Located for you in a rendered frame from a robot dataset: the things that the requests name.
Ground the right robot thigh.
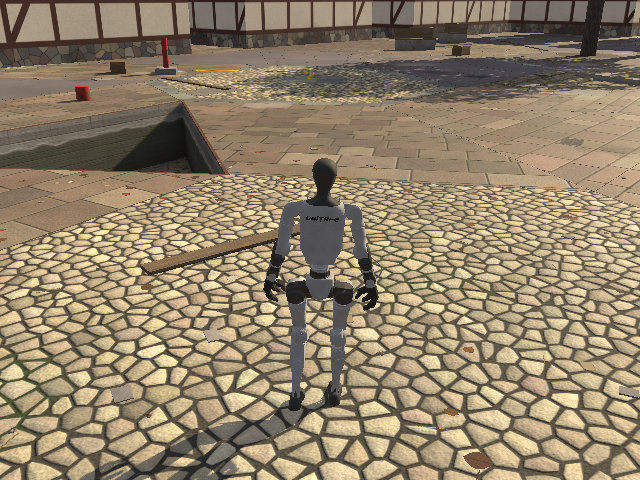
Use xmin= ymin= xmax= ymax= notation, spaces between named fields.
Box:
xmin=330 ymin=279 xmax=353 ymax=347

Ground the left robot hand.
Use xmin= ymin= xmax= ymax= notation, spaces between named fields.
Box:
xmin=263 ymin=278 xmax=286 ymax=302

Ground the robot thigh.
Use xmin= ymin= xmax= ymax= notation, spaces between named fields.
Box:
xmin=286 ymin=278 xmax=309 ymax=345
xmin=330 ymin=279 xmax=353 ymax=347

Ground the robot left upper arm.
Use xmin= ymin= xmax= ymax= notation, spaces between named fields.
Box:
xmin=275 ymin=201 xmax=303 ymax=256

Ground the right robot forearm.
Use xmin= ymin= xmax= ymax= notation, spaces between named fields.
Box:
xmin=358 ymin=244 xmax=377 ymax=288

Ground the right robot hand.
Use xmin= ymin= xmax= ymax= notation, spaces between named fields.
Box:
xmin=355 ymin=284 xmax=379 ymax=311

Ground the robot right upper arm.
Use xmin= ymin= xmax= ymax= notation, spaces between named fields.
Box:
xmin=344 ymin=203 xmax=368 ymax=259

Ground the left robot thigh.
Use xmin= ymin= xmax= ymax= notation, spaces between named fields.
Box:
xmin=286 ymin=278 xmax=309 ymax=345

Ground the left robot forearm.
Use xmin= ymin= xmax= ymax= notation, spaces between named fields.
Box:
xmin=266 ymin=240 xmax=285 ymax=282

